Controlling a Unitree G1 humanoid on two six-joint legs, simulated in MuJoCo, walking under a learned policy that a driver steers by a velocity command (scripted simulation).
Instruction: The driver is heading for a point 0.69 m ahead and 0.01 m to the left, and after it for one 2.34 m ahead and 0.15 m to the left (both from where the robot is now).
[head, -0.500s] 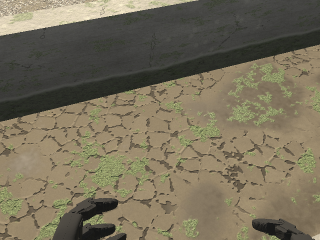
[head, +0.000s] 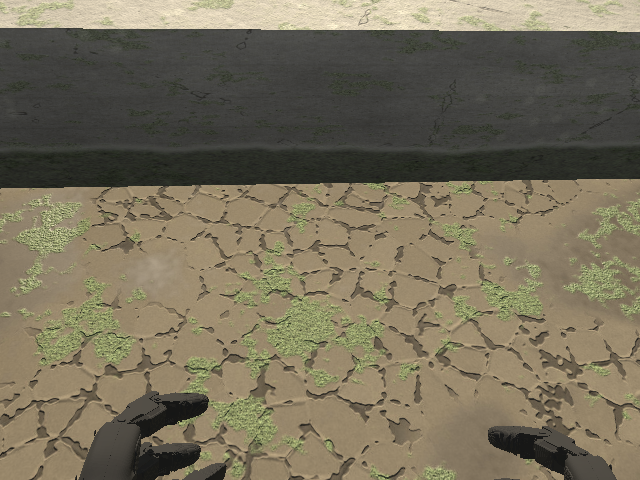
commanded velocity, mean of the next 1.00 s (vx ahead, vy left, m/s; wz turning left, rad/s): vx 0.76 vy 0.00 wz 0.43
